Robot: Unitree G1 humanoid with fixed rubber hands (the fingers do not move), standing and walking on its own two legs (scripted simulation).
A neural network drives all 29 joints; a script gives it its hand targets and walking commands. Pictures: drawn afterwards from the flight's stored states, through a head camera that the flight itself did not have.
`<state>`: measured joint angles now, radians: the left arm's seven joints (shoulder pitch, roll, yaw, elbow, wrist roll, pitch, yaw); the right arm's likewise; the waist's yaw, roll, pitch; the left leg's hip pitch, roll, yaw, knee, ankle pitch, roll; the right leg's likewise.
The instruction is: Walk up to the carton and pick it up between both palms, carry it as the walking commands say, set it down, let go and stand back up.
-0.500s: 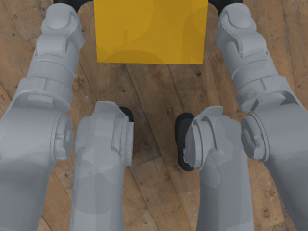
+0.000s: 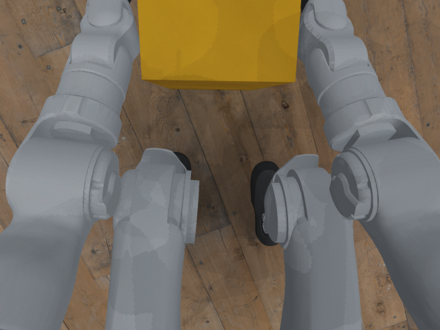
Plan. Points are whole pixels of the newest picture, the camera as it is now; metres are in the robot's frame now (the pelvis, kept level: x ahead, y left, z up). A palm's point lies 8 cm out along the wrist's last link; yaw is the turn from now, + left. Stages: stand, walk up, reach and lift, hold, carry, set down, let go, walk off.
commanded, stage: reach and lift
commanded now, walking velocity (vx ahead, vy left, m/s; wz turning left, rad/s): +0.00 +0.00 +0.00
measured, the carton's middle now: (214, 13) +0.53 +0.05 -0.23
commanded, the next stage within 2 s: none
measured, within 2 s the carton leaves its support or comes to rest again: leaves its support in 0.18 s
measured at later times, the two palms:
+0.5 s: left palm out of the picture +0.53 +0.17 -0.17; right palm out of the picture +0.54 -0.09 -0.16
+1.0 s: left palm out of the picture +0.53 +0.18 -0.09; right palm out of the picture +0.54 -0.08 -0.09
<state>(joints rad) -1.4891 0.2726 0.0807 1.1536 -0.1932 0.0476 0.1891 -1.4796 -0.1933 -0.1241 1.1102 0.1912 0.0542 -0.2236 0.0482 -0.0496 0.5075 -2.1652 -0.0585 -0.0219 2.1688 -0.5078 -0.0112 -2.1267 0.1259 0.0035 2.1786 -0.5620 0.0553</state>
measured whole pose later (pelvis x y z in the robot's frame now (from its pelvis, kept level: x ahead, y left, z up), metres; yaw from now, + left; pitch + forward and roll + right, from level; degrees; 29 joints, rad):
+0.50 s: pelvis +0.01 +0.00 +0.00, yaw +0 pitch +30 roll -1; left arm -1.36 0.22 0.18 0.95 -0.08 0.18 0.18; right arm -1.36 -0.12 -0.21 0.93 0.07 0.16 -0.21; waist 0.05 -0.07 0.44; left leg -2.16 -0.08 -0.04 2.19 -0.56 -0.05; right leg -2.13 0.18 0.03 2.20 -0.60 0.07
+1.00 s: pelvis -0.01 +0.00 +0.04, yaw +0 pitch +25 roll -2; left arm -1.42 0.15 0.34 0.77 0.07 0.32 0.13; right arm -1.35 -0.05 -0.38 0.69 -0.04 0.28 -0.19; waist 0.06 -0.05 0.52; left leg -2.01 -0.12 -0.07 2.07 -0.51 -0.05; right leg -1.96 0.17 0.03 2.07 -0.56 0.08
